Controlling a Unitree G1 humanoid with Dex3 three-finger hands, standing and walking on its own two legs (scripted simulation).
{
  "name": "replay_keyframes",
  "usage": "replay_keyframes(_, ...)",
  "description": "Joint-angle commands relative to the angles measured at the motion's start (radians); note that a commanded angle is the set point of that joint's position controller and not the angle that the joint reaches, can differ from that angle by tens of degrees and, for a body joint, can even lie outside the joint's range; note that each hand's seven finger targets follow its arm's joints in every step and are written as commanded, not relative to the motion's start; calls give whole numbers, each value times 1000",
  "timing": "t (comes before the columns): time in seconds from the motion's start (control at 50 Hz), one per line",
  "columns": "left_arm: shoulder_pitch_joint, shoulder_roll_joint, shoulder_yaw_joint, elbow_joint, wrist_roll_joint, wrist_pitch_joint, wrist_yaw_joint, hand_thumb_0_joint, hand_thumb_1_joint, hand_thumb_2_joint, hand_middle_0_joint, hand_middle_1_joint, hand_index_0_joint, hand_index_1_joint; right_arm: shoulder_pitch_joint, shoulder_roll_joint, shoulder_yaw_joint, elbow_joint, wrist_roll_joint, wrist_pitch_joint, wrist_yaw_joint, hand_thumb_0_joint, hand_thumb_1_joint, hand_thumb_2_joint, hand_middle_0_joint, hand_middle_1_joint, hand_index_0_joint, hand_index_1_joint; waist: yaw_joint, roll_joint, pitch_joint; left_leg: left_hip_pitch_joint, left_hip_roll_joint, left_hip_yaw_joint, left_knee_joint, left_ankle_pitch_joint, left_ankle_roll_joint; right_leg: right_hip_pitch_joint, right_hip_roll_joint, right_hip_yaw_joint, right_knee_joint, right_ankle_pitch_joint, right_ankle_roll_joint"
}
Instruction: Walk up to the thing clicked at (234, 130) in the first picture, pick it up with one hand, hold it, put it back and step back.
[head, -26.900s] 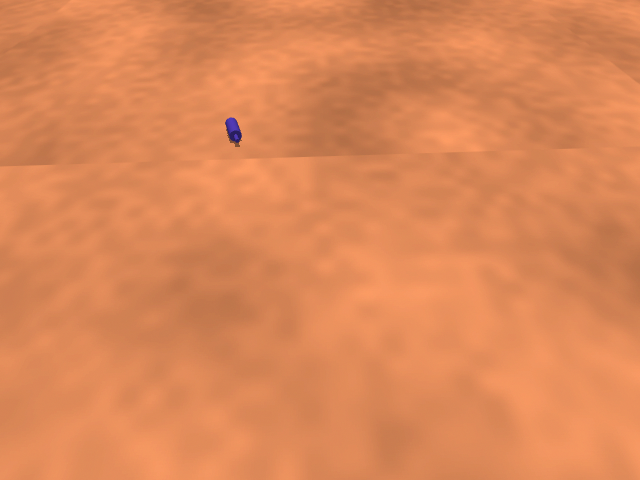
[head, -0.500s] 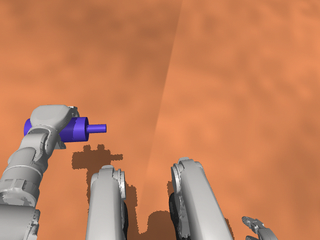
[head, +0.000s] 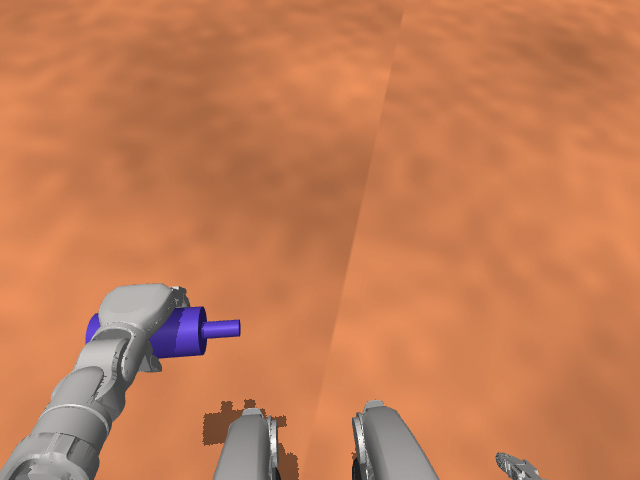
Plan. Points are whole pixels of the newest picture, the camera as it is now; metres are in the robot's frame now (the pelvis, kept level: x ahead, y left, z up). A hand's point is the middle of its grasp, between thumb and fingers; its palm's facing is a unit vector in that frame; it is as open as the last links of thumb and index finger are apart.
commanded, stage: lift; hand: left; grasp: from above
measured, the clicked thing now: (169, 332) +0.36 +0.21 -0.11
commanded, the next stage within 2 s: hold in 0.60 s
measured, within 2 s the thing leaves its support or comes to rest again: neither
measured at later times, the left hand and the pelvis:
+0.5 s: hand (130, 296) +0.36 +0.22 +0.02, palm faces -0.47 -0.05 -0.88, open 9.8 cm; pelvis +0.04 +0.00 +0.10, yaw +0 degrees
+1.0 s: hand (111, 271) +0.37 +0.22 +0.07, palm faces -0.48 -0.03 -0.88, open 9.8 cm; pelvis +0.06 +0.00 +0.13, yaw +0 degrees
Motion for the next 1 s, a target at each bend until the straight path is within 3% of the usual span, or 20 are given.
replay_keyframes(0.0,-326,176,66,-140,-6,-6,59,0,668,756,-1076,-534,-1057,-557,54,-164,-61,-69,2,-47,-19,0,-902,-905,200,300,200,300,-10,75,-320,416,-1,-28,-363,17,-7,240,21,-18,-298,43,-51)
replay_keyframes(0.04,-316,189,80,-152,-4,-11,62,0,659,766,-1064,-551,-1046,-573,62,-164,-63,-67,0,-53,-19,0,-903,-905,200,300,200,300,4,69,-338,463,-3,-22,-392,73,-8,305,20,-14,-334,84,-51)
replay_keyframes(0.12,-321,142,49,-128,4,-12,69,0,694,783,-1097,-561,-1077,-585,69,-163,-64,-68,-2,-61,-15,0,-903,-905,200,300,200,300,-1,65,-286,547,-3,-11,-471,101,-9,363,20,-15,-407,124,-51)
replay_keyframes(0.16,-321,164,71,-145,6,-8,81,0,703,779,-1100,-553,-1080,-577,78,-166,-69,-64,-6,-64,-12,0,-900,-904,200,300,200,300,14,76,-304,606,2,-16,-504,155,-15,409,19,-20,-430,164,-51)
replay_keyframes(0.2,-301,153,63,-132,14,2,89,0,688,794,-1095,-551,-1070,-579,80,-165,-69,-63,-7,-63,-8,0,-900,-904,200,300,200,300,23,75,-305,653,1,-9,-529,217,-17,450,17,-19,-457,211,-53)
replay_keyframes(0.24,-308,167,78,-133,17,9,95,0,705,793,-1110,-541,-1085,-570,87,-169,-71,-60,-9,-60,-6,0,-899,-903,200,300,200,300,20,73,-288,690,1,-5,-558,254,-19,482,17,-19,-486,240,-53)
replay_keyframes(0.28,-297,145,66,-134,12,17,97,0,670,811,-1101,-528,-1067,-566,92,-166,-71,-59,-10,-56,-4,0,-900,-904,200,300,200,300,14,52,-293,725,-4,7,-570,310,-17,520,16,-15,-520,283,-52)
replay_keyframes(0.32,-297,175,90,-144,14,23,100,0,649,791,-1080,-514,-1048,-550,90,-169,-74,-59,-12,-55,-4,0,-900,-903,200,300,200,300,21,52,-297,759,-8,12,-591,347,-18,576,14,-10,-546,312,-49)
replay_keyframes(0.34,-289,167,82,-148,12,24,97,0,633,801,-1073,-525,-1040,-562,93,-166,-74,-58,-13,-53,-3,0,-904,-905,200,300,200,300,27,54,-293,769,-11,15,-602,365,-17,597,12,-7,-561,329,-50)
replay_keyframes(0.42,-275,158,77,-130,4,21,83,0,618,811,-1082,-496,-1040,-543,86,-165,-77,-65,-10,-45,-2,0,-905,-905,200,300,200,300,22,32,-242,798,-14,22,-652,364,-15,644,7,0,-623,337,-44)
replay_keyframes(0.52,-234,135,55,-154,-3,6,54,0,669,818,-1106,-516,-1070,-556,79,-162,-85,-80,-6,-39,-2,0,-902,-902,200,300,200,300,30,23,-246,867,-19,26,-700,422,-13,724,6,8,-680,387,-42)
replay_keyframes(0.58,-264,162,73,-190,-11,-3,50,0,688,833,-1106,-534,-1075,-568,73,-162,-86,-74,-4,-36,-6,0,-897,-900,200,300,200,300,32,29,-248,895,-21,31,-719,454,-13,762,4,14,-706,422,-39)
replay_keyframes(0.62,-252,156,66,-170,-1,-6,47,0,667,820,-1089,-540,-1062,-570,71,-162,-85,-74,-3,-34,-7,0,-899,-901,200,300,200,300,30,14,-209,893,-23,33,-737,447,-12,770,2,18,-725,420,-38)
replay_keyframes(0.7,-256,155,68,-189,-4,-11,50,0,688,821,-1086,-557,-1066,-580,55,-167,-90,-76,-1,-33,-5,0,-893,-897,200,300,200,300,44,42,-228,967,-15,27,-774,485,-23,782,7,6,-738,423,-45)
replay_keyframes(0.74,-269,163,67,-190,9,-11,46,0,665,815,-1068,-550,-1048,-574,56,-169,-91,-73,-2,-30,-7,0,-891,-897,200,300,200,300,36,39,-219,971,-16,27,-778,508,-21,795,7,10,-748,447,-43)
replay_keyframes(0.98,-225,160,56,-228,-15,-16,-27,0,687,810,-1063,-581,-1055,-592,7,-170,-87,-104,9,-21,-11,0,-886,-895,200,300,200,300,58,22,-170,1022,-18,35,-851,522,-18,871,9,18,-810,459,-44)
